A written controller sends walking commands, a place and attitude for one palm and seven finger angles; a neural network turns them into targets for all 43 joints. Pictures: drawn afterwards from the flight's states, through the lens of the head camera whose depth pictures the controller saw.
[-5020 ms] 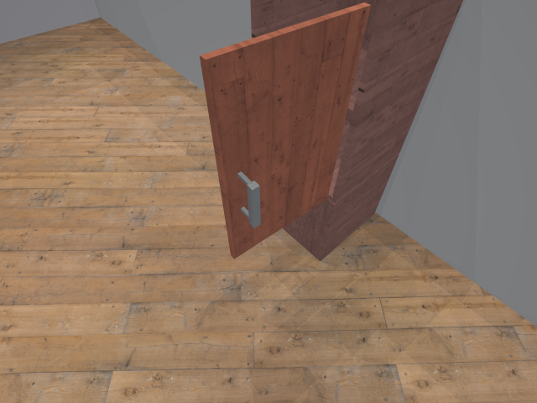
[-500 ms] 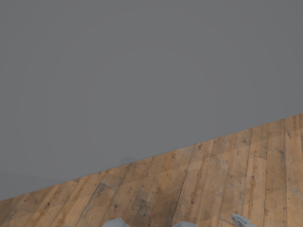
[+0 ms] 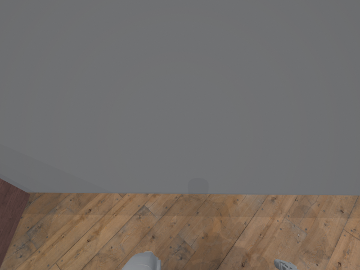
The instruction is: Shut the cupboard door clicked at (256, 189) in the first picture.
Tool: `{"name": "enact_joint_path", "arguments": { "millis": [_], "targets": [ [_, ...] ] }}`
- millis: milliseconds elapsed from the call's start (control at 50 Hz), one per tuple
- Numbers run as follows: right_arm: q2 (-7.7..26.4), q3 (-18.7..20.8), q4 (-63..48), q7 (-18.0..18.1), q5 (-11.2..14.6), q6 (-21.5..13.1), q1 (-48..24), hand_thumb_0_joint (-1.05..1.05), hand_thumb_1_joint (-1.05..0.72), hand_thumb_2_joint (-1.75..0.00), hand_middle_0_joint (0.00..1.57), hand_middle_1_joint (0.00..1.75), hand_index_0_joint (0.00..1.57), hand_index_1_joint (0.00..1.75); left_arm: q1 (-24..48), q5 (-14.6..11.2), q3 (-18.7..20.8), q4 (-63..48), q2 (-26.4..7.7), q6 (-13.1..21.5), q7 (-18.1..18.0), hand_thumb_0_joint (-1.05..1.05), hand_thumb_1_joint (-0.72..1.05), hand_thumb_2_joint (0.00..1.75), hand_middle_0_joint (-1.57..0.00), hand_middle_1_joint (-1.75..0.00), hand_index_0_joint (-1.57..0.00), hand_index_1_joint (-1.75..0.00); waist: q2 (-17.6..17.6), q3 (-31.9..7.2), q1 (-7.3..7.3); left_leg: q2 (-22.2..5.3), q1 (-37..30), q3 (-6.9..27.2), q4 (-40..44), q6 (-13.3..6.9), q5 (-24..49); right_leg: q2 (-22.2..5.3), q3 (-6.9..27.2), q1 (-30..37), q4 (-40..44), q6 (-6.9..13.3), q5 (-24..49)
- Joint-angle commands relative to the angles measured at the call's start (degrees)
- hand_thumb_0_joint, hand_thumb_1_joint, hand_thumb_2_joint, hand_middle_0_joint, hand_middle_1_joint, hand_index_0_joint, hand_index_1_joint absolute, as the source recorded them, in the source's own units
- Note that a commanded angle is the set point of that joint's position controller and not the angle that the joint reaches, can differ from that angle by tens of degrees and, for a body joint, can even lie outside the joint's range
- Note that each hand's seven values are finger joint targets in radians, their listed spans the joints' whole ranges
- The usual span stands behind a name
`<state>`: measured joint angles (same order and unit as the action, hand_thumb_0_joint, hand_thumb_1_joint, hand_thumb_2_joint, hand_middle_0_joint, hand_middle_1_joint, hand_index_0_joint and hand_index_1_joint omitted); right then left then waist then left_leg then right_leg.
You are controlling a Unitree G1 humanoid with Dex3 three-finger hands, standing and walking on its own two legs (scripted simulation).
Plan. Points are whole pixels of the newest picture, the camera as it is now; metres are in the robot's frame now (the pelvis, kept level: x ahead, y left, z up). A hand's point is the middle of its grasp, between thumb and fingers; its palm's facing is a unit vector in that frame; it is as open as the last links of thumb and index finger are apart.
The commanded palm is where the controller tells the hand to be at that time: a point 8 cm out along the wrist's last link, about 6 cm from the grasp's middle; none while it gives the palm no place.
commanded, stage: turn to face it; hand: left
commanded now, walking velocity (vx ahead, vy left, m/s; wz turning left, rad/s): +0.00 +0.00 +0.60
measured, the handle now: out of the picture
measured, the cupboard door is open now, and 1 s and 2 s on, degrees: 86 86 86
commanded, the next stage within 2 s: none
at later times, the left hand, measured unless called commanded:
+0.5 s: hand out of the picture +0.08 +0.18 -0.16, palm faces +0.29 -0.90 -0.32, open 7.4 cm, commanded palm none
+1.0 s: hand out of the picture -0.01 +0.18 -0.17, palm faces +0.59 -0.76 -0.26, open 7.4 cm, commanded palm none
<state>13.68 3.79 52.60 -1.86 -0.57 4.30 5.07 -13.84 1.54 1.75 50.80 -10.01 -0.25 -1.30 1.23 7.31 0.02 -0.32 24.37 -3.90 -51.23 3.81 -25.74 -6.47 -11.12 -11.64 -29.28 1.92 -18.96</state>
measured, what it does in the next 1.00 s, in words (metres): steps on the spot, turning left: left foot, then right foot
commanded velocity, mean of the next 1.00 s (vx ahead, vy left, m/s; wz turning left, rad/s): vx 0.00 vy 0.00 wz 0.60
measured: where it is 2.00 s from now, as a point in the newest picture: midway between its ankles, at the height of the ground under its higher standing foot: outside the picture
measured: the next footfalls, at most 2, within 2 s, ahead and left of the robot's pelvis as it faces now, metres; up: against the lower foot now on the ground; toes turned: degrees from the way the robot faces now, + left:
left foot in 0.12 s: +0.03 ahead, +0.13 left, +0.00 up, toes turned +11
right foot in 0.42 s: +0.10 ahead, -0.15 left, +0.00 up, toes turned +13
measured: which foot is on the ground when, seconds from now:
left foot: up 0.00-0.10, down 0.12-0.42, up 0.44-0.78, down 0.80-1.00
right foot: down 0.00-0.12, up 0.14-0.40, down 0.42-0.80, up 0.82-1.00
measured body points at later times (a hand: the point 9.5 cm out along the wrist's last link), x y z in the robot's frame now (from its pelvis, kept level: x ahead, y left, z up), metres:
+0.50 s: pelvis +0.03 -0.05 -0.02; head +0.09 -0.06 +0.43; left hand +0.06 +0.23 -0.13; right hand +0.19 -0.28 -0.17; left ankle -0.03 +0.09 -0.69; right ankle +0.06 -0.16 -0.74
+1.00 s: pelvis +0.05 -0.05 -0.01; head +0.09 +0.00 +0.44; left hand -0.04 +0.22 -0.15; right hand +0.28 -0.20 -0.14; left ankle -0.01 +0.04 -0.74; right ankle +0.12 -0.19 -0.68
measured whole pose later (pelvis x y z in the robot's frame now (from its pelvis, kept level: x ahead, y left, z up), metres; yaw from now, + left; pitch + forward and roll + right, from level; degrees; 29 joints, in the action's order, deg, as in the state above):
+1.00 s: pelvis +0.05 -0.05 -0.01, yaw +36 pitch +1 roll +0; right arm 12.6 2.6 51.9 -0.2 -1.3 1.7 7.9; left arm -9.2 0.9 4.1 51.0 -15.0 -3.8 -0.6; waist 1.8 6.3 0.6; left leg 0.7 16.1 0.5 -30.2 -1.3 -15.2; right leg -5.0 -1.0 -27.6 -60.4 -4.8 -25.5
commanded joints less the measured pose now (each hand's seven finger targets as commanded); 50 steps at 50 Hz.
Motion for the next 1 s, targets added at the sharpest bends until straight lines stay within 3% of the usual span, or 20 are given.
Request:
{"name": "enact_joint_path", "arguments": {
  "millis": [0,60,80,100,120,220,360,380,400,420,440,480,540,660,740,760,780,800,880,980],
  "targets": [
    [2.37,0.16,-5.88,0.21,0.15,-1.97,-3.96,0.0,-0.9,-0.9,0.2,0.3,0.2,0.3,-4.17,0.1,4.41,-1.84,-13.31,1.27,-0.83,0.0,0.9,0.9,-0.2,-0.3,-0.2,-0.3,10.28,-10.58,2.68,-0.18,1.11,-2.19,9.94,-1.22,0.39,-14.37,7.34,14.44,2.02,4.56,47.52],
    [4.13,0.71,-4.57,0.48,-0.2,-2.42,1.71,0.0,-0.9,-0.9,0.2,0.3,0.2,0.3,-1.92,-0.47,4.71,-1.71,-13.83,1.22,-0.46,0.0,0.9,0.9,-0.2,-0.3,-0.2,-0.3,7.63,-12.65,-0.91,0.82,-11.26,-3.44,23.32,-2.75,11.02,-12.99,2.85,8.84,-7.02,1.07,45.15],
    [7.39,1.59,-3.43,0.63,-0.64,-2.86,6.47,0.0,-0.9,-0.9,0.2,0.3,0.2,0.3,-0.96,-0.96,4.57,-2.58,-13.24,1.11,-0.17,0.0,0.9,0.9,-0.2,-0.3,-0.2,-0.3,1.16,-15.58,-3.72,-3.82,-22.97,0.86,26.58,-5.31,25.97,-11.09,0.46,-0.28,-16.33,-1.86,35.74],
    [14.22,3.4,-3.02,0.99,-1.14,-3.1,10.63,0.0,-0.9,-0.9,0.2,0.3,0.2,0.3,0.81,-1.45,3.58,-5.09,-9.19,0.71,0.32,0.0,0.9,0.9,-0.2,-0.3,-0.2,-0.3,-17.45,-16.65,-6.0,-21.44,-32.88,24.19,27.56,-15.18,51.11,-1.76,-0.43,-19.3,-30.68,-6.54,-9.49],
    [16.01,3.54,-1.86,1.2,-0.67,-2.35,13.82,0.0,-0.9,-0.9,0.2,0.3,0.2,0.3,4.64,-0.62,3.07,-7.5,-9.66,-0.27,-0.26,0.0,0.9,0.9,-0.2,-0.3,-0.2,-0.3,-12.73,-15.21,-6.61,-26.61,-29.04,25.85,27.3,-20.25,54.17,-0.33,6.79,-22.16,-36.64,-6.02,-20.4],
    [11.59,2.21,-4.77,2.8,-1.03,-3.09,2.73,0.0,-0.9,-0.9,0.2,0.3,0.2,0.3,4.5,-0.71,3.55,-4.51,-8.92,-1.81,0.51,0.0,0.9,0.9,-0.2,-0.3,-0.2,-0.3,-9.86,-8.85,-0.78,-14.3,-13.7,16.96,29.67,-13.83,34.71,0.83,10.89,-17.73,-33.43,-6.77,-8.23],
    [12.13,3.2,-5.85,2.14,-0.72,-2.27,-0.67,0.0,-0.9,-0.9,0.2,0.3,0.2,0.3,-1.45,-0.73,3.61,-4.2,-9.02,-0.59,0.87,0.0,0.9,0.9,-0.2,-0.3,-0.2,-0.3,-9.94,-10.33,2.23,-8.6,-4.01,16.95,23.37,-9.5,24.39,6.39,6.3,1.93,-3.68,-6.15,2.09],
    [9.98,3.11,-6.61,1.96,-0.29,-2.19,-1.28,0.0,-0.9,-0.9,0.2,0.3,0.2,0.3,-4.6,-0.42,4.24,-3.74,-11.47,0.07,0.5,0.0,0.9,0.9,-0.2,-0.3,-0.2,-0.3,-3.84,-11.18,3.95,-4.5,1.42,14.24,16.86,-6.55,15.35,1.62,10.5,8.63,5.87,-5.14,5.04],
    [5.14,2.45,-7.96,1.54,0.14,-2.29,-0.01,0.0,-0.9,-0.9,0.2,0.3,0.2,0.3,-5.5,0.55,5.37,-3.83,-17.56,0.73,-0.17,0.0,0.9,0.9,-0.2,-0.3,-0.2,-0.3,15.6,-11.07,4.09,4.13,11.86,4.69,1.93,-1.61,-3.5,-15.86,30.07,13.21,13.17,0.91,9.24],
    [6.47,2.43,-8.73,1.25,-0.25,-2.21,-1.25,0.0,-0.9,-0.9,0.2,0.3,0.2,0.3,-4.75,0.21,4.83,-4.51,-18.9,0.57,-0.3,0.0,0.9,0.9,-0.2,-0.3,-0.2,-0.3,16.75,-10.01,4.65,2.79,10.42,6.66,-12.06,-1.95,-11.99,-23.02,32.86,5.62,13.95,6.62,14.19],
    [6.64,2.77,-7.66,1.43,-0.45,-1.79,-1.45,0.0,-0.9,-0.9,0.2,0.3,0.2,0.3,-2.27,-0.01,4.37,-4.78,-15.72,0.86,-0.72,0.0,0.9,0.9,-0.2,-0.3,-0.2,-0.3,16.71,-8.8,2.77,0.87,11.11,9.15,-19.6,-2.14,-9.12,-20.15,31.78,2.86,12.67,7.07,16.78],
    [5.37,2.37,-5.59,0.74,-0.43,-1.25,0.53,0.0,-0.9,-0.9,0.2,0.3,0.2,0.3,3.41,-0.12,3.29,-6.11,-11.95,0.57,-0.86,0.0,0.9,0.9,-0.2,-0.3,-0.2,-0.3,11.58,-7.06,-0.4,-1.29,9.8,6.93,-22.15,-0.95,-1.67,-13.61,18.09,1.8,9.27,5.17,23.61],
    [3.83,1.4,-4.82,0.24,-0.12,-1.08,0.41,0.0,-0.9,-0.9,0.2,0.3,0.2,0.3,1.85,-0.1,3.18,-5.71,-11.43,1.13,-0.84,0.0,0.9,0.9,-0.2,-0.3,-0.2,-0.3,10.97,-8.55,0.09,-1.08,7.3,2.74,-11.4,0.2,-0.22,-11.64,9.91,6.83,7.28,3.9,34.7],
    [2.41,0.42,-5.73,-0.02,0.2,-1.79,-2.84,0.0,-0.9,-0.9,0.2,0.3,0.2,0.3,-2.84,0.22,4.25,-3.01,-14.04,1.0,-0.66,0.0,0.9,0.9,-0.2,-0.3,-0.2,-0.3,11.15,-9.82,2.82,0.15,1.03,-1.88,7.78,-0.81,-0.81,-13.91,7.79,12.03,3.49,4.39,41.51],
    [5.79,1.23,-3.98,0.37,-0.29,-2.58,4.82,0.0,-0.9,-0.9,0.2,0.3,0.2,0.3,-0.22,-0.81,4.7,-3.19,-14.37,0.64,-0.11,0.0,0.9,0.9,-0.2,-0.3,-0.2,-0.3,6.13,-12.58,-2.2,-0.12,-15.76,-2.18,25.4,-3.23,15.76,-12.56,1.97,3.36,-9.03,-0.69,35.55],
    [11.14,2.57,-3.7,0.53,-0.81,-2.97,8.17,0.0,-0.9,-0.9,0.2,0.3,0.2,0.3,-0.2,-1.03,4.3,-4.53,-11.49,0.28,0.19,0.0,0.9,0.9,-0.2,-0.3,-0.2,-0.3,-7.91,-15.3,-3.87,-11.75,-26.89,12.97,27.84,-8.38,31.14,-6.56,-0.5,-10.24,-20.97,-4.47,13.9],
    [16.54,3.93,-2.98,1.05,-0.86,-2.75,13.01,0.0,-0.9,-0.9,0.2,0.3,0.2,0.3,3.56,-1.13,2.85,-7.55,-8.04,-0.08,0.24,0.0,0.9,0.9,-0.2,-0.3,-0.2,-0.3,-20.56,-15.32,-6.53,-25.03,-29.17,29.09,28.96,-18.06,54.57,-0.17,2.64,-22.0,-33.08,-6.88,-21.12],
    [15.5,3.64,-1.63,1.67,-0.68,-2.61,14.61,0.0,-0.9,-0.9,0.2,0.3,0.2,0.3,7.07,-0.4,2.98,-8.1,-9.94,-1.07,-0.35,0.0,0.9,0.9,-0.2,-0.3,-0.2,-0.3,-12.03,-15.25,-6.94,-24.6,-26.92,27.04,28.15,-19.31,48.18,-0.6,9.33,-23.31,-37.18,-6.21,-19.77],
    [11.1,2.19,-4.17,2.88,-0.89,-3.36,4.84,0.0,-0.9,-0.9,0.2,0.3,0.2,0.3,5.31,-0.52,3.44,-4.52,-8.99,-1.59,0.58,0.0,0.9,0.9,-0.2,-0.3,-0.2,-0.3,-9.01,-9.56,-1.32,-14.49,-16.53,17.33,30.25,-13.66,36.95,0.24,11.26,-20.71,-37.29,-6.94,-6.29],
    [11.45,2.41,-3.81,2.51,-0.99,-3.3,5.12,0.0,-0.9,-0.9,0.2,0.3,0.2,0.3,6.11,-0.69,3.16,-5.1,-8.43,-1.7,0.73,0.0,0.9,0.9,-0.2,-0.3,-0.2,-0.3,-9.16,-9.0,-1.32,-12.35,-13.68,17.74,30.56,-13.19,31.89,2.53,10.12,-15.26,-25.22,-7.0,-5.85]
  ]
}}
